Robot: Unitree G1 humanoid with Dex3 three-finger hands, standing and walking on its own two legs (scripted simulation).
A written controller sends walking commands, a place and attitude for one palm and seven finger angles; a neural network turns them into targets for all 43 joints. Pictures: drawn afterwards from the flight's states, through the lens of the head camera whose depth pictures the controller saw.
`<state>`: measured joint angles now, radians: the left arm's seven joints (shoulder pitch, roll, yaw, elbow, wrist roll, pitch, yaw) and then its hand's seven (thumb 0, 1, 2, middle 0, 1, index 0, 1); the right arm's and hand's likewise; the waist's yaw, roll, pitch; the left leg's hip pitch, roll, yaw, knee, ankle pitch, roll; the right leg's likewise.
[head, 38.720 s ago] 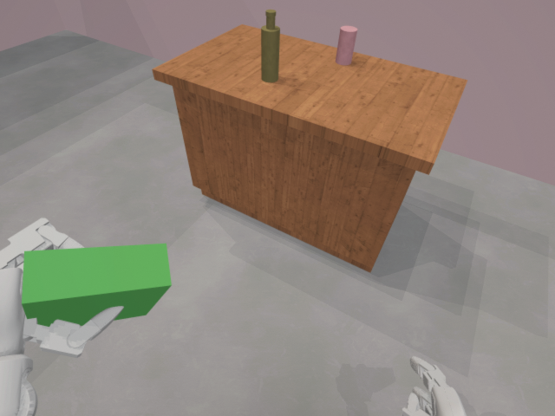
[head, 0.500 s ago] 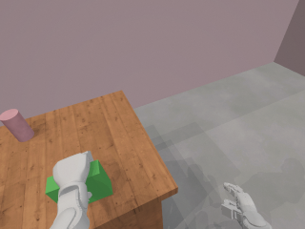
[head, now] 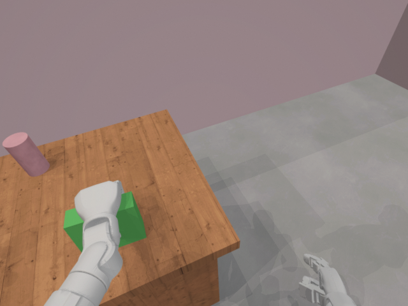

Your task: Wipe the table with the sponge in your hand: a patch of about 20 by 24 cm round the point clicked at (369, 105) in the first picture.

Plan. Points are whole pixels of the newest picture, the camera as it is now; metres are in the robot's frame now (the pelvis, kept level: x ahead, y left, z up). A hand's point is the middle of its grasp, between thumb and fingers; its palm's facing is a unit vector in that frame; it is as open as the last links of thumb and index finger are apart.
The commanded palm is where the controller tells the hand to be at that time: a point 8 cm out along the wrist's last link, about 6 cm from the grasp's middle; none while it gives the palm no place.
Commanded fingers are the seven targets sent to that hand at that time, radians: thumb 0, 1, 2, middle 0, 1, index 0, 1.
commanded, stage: wipe forward along the middle lane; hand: left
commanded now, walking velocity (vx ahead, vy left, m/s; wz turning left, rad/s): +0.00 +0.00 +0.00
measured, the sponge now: (111, 230) +0.28 +0.26 -0.03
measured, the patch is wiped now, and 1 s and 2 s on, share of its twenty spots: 1.00 1.00 1.00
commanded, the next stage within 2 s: slide back across to the first lane in 1.12 s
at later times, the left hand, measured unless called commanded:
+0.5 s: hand (108, 192) +0.35 +0.28 +0.01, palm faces -0.11 -0.01 -0.99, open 9.0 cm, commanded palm +0.32 +0.28 +0.04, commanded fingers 0.00 0.10 1.30 -1.20 -1.60 -1.20 -1.60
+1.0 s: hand (102, 179) +0.38 +0.31 +0.01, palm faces -0.11 -0.01 -0.99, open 9.0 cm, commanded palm +0.36 +0.31 +0.04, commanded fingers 0.00 0.10 1.30 -1.20 -1.60 -1.20 -1.60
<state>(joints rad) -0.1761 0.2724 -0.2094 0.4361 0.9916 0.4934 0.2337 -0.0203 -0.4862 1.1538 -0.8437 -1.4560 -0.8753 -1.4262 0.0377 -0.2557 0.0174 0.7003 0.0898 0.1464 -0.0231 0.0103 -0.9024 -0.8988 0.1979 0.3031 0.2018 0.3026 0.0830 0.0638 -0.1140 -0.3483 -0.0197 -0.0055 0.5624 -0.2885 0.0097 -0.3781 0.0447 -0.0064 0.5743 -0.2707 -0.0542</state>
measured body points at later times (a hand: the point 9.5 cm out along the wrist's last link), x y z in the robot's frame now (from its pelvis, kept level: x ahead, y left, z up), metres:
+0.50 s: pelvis +0.00 -0.01 -0.01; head +0.03 -0.04 +0.44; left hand +0.35 +0.28 +0.07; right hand +0.15 -0.26 -0.14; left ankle +0.00 +0.12 -0.73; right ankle +0.01 -0.09 -0.73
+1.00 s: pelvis +0.00 +0.01 -0.01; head +0.05 -0.01 +0.44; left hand +0.39 +0.31 +0.06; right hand +0.13 -0.26 -0.14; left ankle +0.00 +0.12 -0.73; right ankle +0.01 -0.09 -0.73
